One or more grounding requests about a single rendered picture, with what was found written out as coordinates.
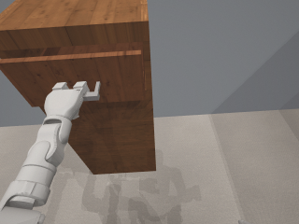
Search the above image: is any handle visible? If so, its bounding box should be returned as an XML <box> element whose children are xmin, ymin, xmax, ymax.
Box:
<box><xmin>82</xmin><ymin>81</ymin><xmax>101</xmax><ymax>102</ymax></box>

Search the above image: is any cabinet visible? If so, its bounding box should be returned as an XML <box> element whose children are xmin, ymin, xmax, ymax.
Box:
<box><xmin>0</xmin><ymin>0</ymin><xmax>156</xmax><ymax>175</ymax></box>

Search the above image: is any drawer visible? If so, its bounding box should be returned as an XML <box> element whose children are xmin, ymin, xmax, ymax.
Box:
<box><xmin>0</xmin><ymin>41</ymin><xmax>146</xmax><ymax>107</ymax></box>

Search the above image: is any robot left forearm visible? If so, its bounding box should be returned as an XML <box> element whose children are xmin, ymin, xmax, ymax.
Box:
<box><xmin>0</xmin><ymin>115</ymin><xmax>72</xmax><ymax>212</ymax></box>

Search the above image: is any left robot upper arm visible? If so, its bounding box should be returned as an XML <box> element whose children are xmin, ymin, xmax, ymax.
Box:
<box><xmin>0</xmin><ymin>206</ymin><xmax>46</xmax><ymax>224</ymax></box>

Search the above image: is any left robot hand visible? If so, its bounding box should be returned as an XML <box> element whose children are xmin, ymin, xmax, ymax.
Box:
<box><xmin>44</xmin><ymin>81</ymin><xmax>90</xmax><ymax>121</ymax></box>

